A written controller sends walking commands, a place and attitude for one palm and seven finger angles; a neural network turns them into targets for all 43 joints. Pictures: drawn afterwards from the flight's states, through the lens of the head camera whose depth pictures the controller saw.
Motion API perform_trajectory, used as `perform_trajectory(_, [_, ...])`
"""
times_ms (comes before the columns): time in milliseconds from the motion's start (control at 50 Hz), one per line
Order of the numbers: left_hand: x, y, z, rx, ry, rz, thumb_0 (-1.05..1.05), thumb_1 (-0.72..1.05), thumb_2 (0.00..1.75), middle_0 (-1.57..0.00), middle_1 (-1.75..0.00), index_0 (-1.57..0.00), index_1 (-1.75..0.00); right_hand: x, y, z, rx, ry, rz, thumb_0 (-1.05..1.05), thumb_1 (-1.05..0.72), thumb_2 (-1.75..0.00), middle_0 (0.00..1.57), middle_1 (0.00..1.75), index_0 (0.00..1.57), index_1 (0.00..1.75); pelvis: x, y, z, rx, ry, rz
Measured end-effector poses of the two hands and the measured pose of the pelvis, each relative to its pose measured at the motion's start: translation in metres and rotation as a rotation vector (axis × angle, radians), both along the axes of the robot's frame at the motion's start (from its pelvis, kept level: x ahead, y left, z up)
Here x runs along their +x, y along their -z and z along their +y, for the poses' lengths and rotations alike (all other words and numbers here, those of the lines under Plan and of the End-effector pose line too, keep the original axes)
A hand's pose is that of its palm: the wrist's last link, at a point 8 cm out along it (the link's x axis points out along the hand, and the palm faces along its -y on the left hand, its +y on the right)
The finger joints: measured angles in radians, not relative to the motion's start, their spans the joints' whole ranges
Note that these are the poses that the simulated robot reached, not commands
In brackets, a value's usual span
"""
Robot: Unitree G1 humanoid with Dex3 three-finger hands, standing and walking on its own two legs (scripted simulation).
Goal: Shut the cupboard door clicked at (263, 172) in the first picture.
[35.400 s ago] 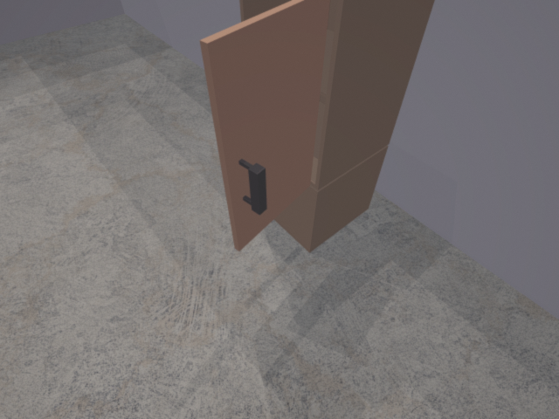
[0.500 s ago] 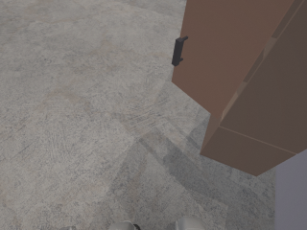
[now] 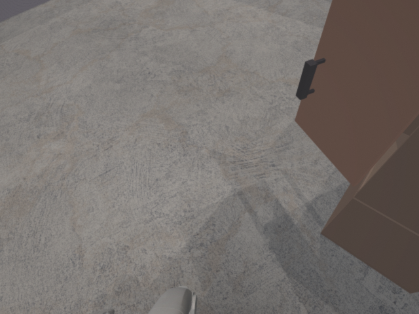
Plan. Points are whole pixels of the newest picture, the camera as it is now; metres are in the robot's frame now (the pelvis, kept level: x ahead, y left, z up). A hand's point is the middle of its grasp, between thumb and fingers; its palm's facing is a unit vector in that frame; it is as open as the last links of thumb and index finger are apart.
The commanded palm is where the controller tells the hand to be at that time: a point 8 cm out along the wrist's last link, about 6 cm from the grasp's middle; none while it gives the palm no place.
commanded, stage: walk to a spot facing it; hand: left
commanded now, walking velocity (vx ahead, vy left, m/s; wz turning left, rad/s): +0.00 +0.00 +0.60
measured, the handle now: (311, 78) +0.80 -0.32 -0.09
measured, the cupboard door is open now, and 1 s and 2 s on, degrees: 64 64 64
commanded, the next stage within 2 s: turn to face it in 1.46 s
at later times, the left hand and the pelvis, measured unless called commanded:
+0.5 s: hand out of the picture +0.03 +0.27 -0.17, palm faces +0.33 -0.91 -0.24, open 7.4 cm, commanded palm none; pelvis +0.02 +0.04 +0.00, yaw +18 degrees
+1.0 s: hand out of the picture +0.06 +0.19 -0.16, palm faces +0.61 -0.76 -0.23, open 7.3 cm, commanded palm none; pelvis +0.17 +0.05 +0.00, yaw +38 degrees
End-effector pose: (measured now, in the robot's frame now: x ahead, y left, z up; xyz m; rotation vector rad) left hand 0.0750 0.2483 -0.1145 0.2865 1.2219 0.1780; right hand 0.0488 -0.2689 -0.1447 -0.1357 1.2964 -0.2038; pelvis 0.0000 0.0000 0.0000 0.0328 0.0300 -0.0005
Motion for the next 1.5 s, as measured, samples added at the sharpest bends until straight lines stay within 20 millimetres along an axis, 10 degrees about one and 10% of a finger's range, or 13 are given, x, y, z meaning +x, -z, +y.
perform_trajectory(320, [-0.107,0.047,0.044,-0.080,-0.319,0.129,0.00,0.90,0.90,-0.20,-0.30,-0.21,-0.30,0.138,-0.022,0.080,-0.063,-0.363,-0.171,0.01,-0.91,-0.90,0.20,0.30,0.20,0.30,0.009,0.016,0.033,-0.020,-0.212,-0.016])
perform_trajectory(480, [-0.071,0.022,0.066,-0.071,-0.355,-0.021,0.00,0.91,0.90,-0.20,-0.30,-0.20,-0.30,0.134,-0.035,0.092,-0.067,-0.424,-0.136,0.01,-0.91,-0.90,0.20,0.30,0.20,0.30,0.019,-0.001,0.038,-0.056,-0.299,-0.023])
perform_trajectory(660, [-0.003,-0.001,0.060,-0.022,-0.340,-0.139,0.00,0.91,0.90,-0.20,-0.30,-0.20,-0.30,0.124,-0.007,0.065,-0.016,-0.412,0.022,0.01,-0.91,-0.90,0.20,0.30,0.21,0.30,0.060,0.002,0.022,-0.029,-0.386,0.002])
perform_trajectory(820, [0.000,-0.007,0.028,0.000,-0.489,-0.135,0.00,0.90,0.90,-0.20,-0.30,-0.20,-0.30,0.185,0.008,0.060,0.002,-0.504,0.115,0.01,-0.91,-0.90,0.20,0.30,0.20,0.30,0.116,0.002,0.019,-0.008,-0.520,-0.006])
perform_trajectory(980, [-0.041,0.008,-0.017,-0.103,-0.700,0.057,0.00,0.91,0.90,-0.20,-0.30,-0.20,-0.30,0.299,-0.002,0.130,0.025,-0.673,0.035,0.01,-0.91,-0.90,0.19,0.30,0.20,0.30,0.166,-0.002,0.043,-0.003,-0.644,-0.003])
perform_trajectory(1140, [-0.079,0.035,-0.040,-0.242,-0.903,0.264,0.00,0.90,0.90,-0.20,-0.30,-0.20,-0.30,0.420,-0.001,0.274,0.045,-0.921,-0.139,0.01,-0.91,-0.90,0.19,0.30,0.20,0.30,0.209,0.020,0.102,-0.023,-0.746,-0.014])
perform_trajectory(1260, [-0.055,0.054,0.031,-0.228,-0.958,0.221,0.01,0.90,0.90,-0.20,-0.30,-0.20,-0.30,0.461,-0.009,0.344,0.025,-0.989,-0.257,0.01,-0.91,-0.90,0.19,0.30,0.20,0.30,0.232,0.029,0.153,-0.032,-0.805,-0.042])
perform_trajectory(1500, [0.098,0.015,0.222,-0.051,-0.902,-0.231,0.00,0.91,0.90,-0.20,-0.30,-0.20,-0.30,0.452,-0.033,0.370,-0.042,-0.960,-0.058,0.01,-0.91,-0.90,0.20,0.30,0.20,0.30,0.290,-0.005,0.224,-0.068,-0.917,-0.049])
